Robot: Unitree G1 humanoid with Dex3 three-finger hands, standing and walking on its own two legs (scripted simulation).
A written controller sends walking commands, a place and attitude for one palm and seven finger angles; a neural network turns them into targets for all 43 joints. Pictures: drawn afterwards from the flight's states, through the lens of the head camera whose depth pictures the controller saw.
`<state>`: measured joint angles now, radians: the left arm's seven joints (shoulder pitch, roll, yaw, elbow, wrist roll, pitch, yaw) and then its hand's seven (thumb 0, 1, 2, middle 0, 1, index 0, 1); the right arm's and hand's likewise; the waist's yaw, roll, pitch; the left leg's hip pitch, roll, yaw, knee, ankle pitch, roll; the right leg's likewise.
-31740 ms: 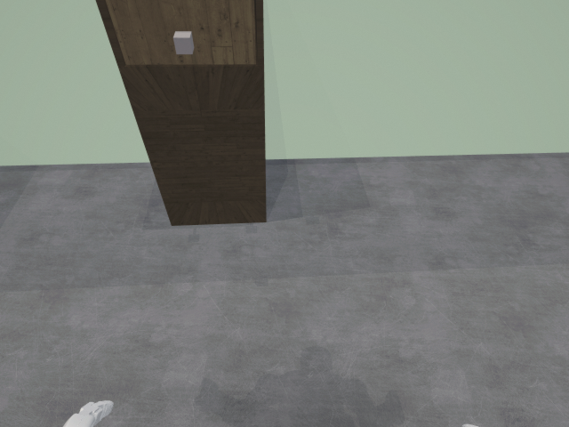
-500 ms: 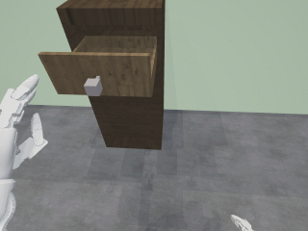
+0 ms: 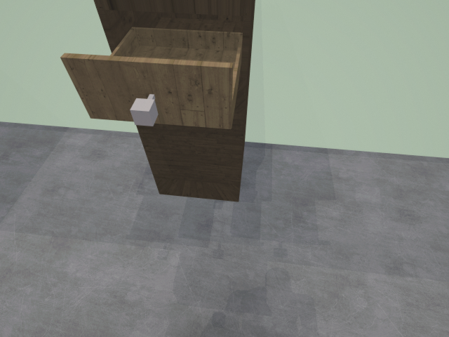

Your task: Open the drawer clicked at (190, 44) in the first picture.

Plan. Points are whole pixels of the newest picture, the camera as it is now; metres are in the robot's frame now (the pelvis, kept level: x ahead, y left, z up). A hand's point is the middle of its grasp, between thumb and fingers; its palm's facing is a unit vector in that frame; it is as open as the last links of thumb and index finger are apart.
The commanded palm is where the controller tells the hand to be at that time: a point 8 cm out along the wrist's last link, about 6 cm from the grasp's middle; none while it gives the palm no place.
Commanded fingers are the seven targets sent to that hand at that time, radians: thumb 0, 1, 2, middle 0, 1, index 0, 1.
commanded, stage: let the arm hang, fingers relaxed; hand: left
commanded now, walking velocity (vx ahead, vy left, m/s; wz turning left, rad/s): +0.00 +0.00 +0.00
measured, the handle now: (147, 106) +0.58 +0.23 +0.07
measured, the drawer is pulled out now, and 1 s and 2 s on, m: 0.26 0.26 0.26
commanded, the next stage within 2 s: look to check the result in 0.54 s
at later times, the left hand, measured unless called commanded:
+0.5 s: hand out of the picture +0.02 +0.18 -0.17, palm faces +0.01 -0.97 -0.22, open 7.3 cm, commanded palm none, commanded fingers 0.00 0.90 0.90 -0.20 -0.30 -0.20 -0.30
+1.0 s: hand out of the picture +0.01 +0.17 -0.17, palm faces +0.01 -0.98 -0.20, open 7.3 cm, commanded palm none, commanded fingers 0.00 0.90 0.90 -0.20 -0.30 -0.20 -0.30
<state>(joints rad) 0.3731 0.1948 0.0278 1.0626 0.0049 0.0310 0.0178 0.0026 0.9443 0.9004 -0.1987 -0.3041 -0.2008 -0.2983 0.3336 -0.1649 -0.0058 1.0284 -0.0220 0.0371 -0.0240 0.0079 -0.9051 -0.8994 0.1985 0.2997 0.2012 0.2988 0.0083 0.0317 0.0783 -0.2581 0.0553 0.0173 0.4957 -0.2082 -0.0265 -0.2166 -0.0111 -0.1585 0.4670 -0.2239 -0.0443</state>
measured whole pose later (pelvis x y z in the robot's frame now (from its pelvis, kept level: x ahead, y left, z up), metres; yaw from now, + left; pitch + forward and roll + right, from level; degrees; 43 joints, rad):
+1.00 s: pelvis +0.00 +0.00 +0.00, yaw -2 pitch -2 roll +0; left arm 0.24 0.12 0.03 1.14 0.01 0.00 0.04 0.01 0.91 0.90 -0.20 -0.30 -0.20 -0.30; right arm 0.28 -0.12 -0.02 1.11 -0.02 0.02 -0.03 0.00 -0.91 -0.90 0.20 0.30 0.20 0.30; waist -0.01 0.03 0.08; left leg -0.21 0.06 0.06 0.42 -0.18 -0.03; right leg -0.19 -0.01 -0.12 0.42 -0.20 -0.04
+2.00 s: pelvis +0.02 -0.01 +0.01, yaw -2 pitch -2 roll +0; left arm 0.22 0.14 0.03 1.14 0.01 0.00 0.04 0.01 0.92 0.90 -0.20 -0.30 -0.20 -0.30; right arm 0.25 -0.14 -0.02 1.13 -0.02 0.02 -0.04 0.00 -0.91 -0.90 0.20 0.30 0.20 0.30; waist -0.01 0.03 0.08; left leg -0.17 0.07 0.05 0.39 -0.19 -0.04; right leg -0.16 0.01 -0.12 0.39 -0.22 -0.05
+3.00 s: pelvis +0.03 -0.01 +0.01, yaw -2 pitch -1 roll +0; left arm 0.23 0.15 0.02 1.14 0.00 -0.01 0.03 0.01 0.91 0.90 -0.20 -0.30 -0.20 -0.30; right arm 0.25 -0.14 -0.02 1.14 -0.02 0.02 -0.04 0.00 -0.91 -0.90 0.20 0.30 0.20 0.30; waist -0.01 0.02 0.07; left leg -0.16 0.07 0.06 0.38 -0.20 -0.04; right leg -0.14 0.01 -0.12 0.38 -0.21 -0.05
